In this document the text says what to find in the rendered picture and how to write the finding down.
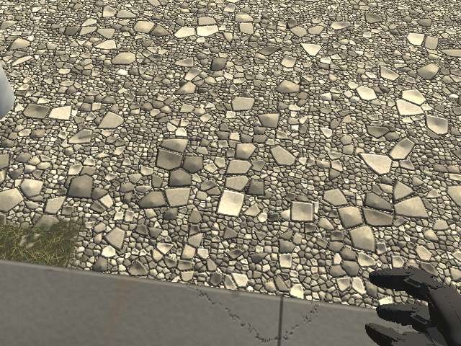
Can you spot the right robot hand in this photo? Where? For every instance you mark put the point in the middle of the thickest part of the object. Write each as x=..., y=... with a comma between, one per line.
x=438, y=324

